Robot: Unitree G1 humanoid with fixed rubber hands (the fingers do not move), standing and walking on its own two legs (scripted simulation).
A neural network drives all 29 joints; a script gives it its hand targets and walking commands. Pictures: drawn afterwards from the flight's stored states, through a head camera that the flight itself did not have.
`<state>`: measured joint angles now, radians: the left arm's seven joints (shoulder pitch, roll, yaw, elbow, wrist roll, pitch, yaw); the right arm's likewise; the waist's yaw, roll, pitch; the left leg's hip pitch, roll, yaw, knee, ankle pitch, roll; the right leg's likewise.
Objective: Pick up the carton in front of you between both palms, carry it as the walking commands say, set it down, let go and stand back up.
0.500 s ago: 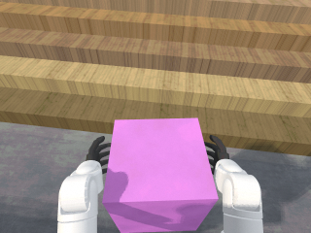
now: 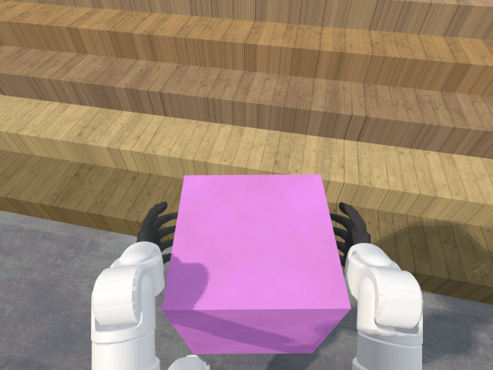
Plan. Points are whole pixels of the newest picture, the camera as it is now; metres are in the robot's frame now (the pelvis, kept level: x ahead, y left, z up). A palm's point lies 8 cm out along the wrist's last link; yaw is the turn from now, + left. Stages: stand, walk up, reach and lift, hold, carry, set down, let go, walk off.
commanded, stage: carry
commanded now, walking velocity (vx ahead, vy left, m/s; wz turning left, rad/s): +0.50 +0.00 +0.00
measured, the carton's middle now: (252, 270) +0.27 +0.01 +0.01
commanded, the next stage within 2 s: none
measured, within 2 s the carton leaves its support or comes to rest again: neither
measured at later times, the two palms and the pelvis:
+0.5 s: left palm (195, 66) +0.70 +0.16 +0.14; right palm (329, 75) +0.67 -0.14 +0.14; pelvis +0.31 +0.04 -0.01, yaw -3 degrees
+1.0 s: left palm (208, 16) +1.00 +0.17 +0.14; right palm (310, 19) +1.01 -0.13 +0.13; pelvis +0.62 +0.01 -0.01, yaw -3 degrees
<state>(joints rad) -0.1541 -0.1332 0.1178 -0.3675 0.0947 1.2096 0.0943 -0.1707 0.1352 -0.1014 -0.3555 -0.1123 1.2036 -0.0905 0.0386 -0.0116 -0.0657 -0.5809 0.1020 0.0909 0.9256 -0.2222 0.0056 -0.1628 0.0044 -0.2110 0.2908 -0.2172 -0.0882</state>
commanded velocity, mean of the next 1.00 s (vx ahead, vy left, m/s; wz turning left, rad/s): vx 0.50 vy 0.00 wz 0.00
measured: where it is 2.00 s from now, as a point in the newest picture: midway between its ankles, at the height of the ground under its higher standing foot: (255, 129)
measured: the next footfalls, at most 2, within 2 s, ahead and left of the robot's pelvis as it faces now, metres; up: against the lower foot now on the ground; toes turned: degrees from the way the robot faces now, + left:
left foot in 0.24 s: +0.36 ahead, +0.10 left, +0.00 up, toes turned +7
right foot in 0.70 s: +0.58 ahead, -0.06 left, +0.00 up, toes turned -7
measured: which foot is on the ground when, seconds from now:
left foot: up 0.00-0.22, down 0.24-0.68, up 0.70-1.00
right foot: down 0.00-0.26, up 0.28-0.68, down 0.70-1.00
